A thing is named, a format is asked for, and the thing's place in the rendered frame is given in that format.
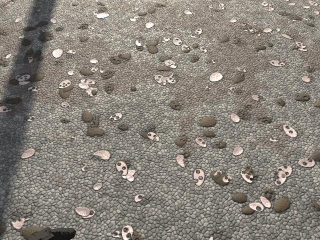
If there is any left robot hand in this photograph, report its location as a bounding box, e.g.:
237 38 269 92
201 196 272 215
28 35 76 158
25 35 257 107
29 227 76 240

